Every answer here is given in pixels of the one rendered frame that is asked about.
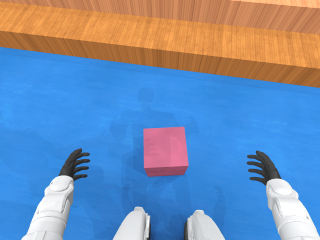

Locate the robot right thigh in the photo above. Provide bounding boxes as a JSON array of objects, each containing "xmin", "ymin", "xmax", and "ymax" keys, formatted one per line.
[{"xmin": 187, "ymin": 214, "xmax": 225, "ymax": 240}]

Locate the robot left hand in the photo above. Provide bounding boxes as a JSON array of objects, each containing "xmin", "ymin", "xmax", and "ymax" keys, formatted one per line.
[{"xmin": 58, "ymin": 148, "xmax": 90, "ymax": 181}]

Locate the robot right hand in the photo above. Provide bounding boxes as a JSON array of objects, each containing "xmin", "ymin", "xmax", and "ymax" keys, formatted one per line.
[{"xmin": 247, "ymin": 150, "xmax": 282, "ymax": 186}]

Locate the carton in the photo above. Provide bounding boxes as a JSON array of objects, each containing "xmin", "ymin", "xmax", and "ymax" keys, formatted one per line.
[{"xmin": 143, "ymin": 126, "xmax": 189, "ymax": 177}]

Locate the robot left forearm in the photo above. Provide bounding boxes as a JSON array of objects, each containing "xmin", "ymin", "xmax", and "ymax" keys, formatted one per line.
[{"xmin": 21, "ymin": 175, "xmax": 74, "ymax": 240}]

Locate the robot right forearm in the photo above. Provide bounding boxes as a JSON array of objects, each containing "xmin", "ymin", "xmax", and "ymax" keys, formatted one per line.
[{"xmin": 266, "ymin": 178, "xmax": 320, "ymax": 240}]

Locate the robot right shin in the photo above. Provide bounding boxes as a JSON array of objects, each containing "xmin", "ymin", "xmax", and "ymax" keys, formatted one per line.
[{"xmin": 192, "ymin": 210, "xmax": 205, "ymax": 216}]

